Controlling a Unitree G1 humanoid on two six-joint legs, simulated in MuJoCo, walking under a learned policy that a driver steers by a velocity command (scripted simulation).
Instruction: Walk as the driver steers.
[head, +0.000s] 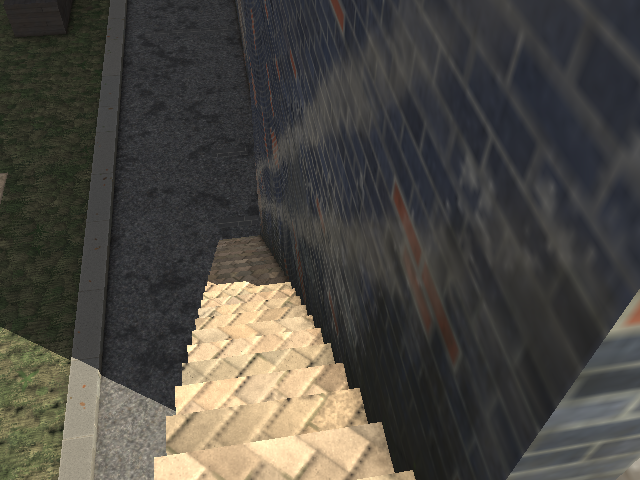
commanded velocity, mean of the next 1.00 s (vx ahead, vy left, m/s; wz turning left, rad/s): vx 0.56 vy -0.07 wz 0.01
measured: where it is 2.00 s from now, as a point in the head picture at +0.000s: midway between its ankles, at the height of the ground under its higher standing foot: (255, 450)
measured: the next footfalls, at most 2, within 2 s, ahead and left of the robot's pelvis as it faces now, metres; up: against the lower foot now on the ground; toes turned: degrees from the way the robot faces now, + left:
right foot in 0.02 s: +0.06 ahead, -0.12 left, +0.00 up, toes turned +3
left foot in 0.50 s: -0.12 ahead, +0.02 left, +0.00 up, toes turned +24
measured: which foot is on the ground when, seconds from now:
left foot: down 0.00-0.02, up 0.04-0.48, down 0.50-1.00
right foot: up 0.00-0.00, down 0.02-0.50, up 0.52-1.00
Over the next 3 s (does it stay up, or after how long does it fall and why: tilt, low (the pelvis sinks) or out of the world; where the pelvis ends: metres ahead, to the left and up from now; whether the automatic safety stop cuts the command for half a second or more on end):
stays up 1.71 0.22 -1.49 its command is cut before an obstacle after 1.1 s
